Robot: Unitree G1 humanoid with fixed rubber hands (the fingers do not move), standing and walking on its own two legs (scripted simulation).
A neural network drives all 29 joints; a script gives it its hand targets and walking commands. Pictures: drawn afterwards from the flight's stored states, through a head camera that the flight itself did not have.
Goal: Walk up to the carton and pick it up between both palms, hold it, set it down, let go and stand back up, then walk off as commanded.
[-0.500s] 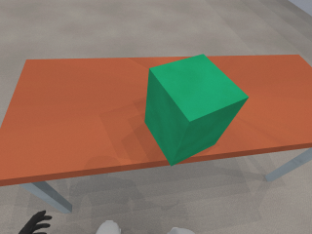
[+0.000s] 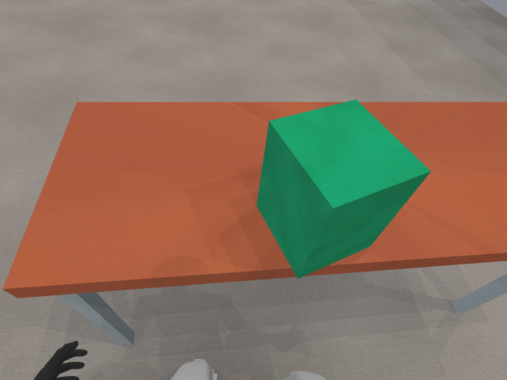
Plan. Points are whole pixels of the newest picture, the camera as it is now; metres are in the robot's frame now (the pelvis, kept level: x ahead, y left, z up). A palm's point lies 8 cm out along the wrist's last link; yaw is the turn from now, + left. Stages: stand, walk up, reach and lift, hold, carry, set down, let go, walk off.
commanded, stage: walk up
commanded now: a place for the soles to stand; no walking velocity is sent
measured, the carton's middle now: (326, 191) +0.43 -0.12 +0.03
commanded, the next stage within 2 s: none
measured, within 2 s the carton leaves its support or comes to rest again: neither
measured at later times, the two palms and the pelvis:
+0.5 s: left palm out of the picture +0.06 +0.29 -0.05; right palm out of the picture +0.08 -0.36 -0.10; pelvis -0.01 -0.04 +0.01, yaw +2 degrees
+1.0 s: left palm out of the picture +0.07 +0.31 -0.10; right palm out of the picture +0.12 -0.33 -0.07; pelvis +0.01 -0.02 +0.01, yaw +5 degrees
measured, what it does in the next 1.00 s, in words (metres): steps on the spot: right foot, then left foot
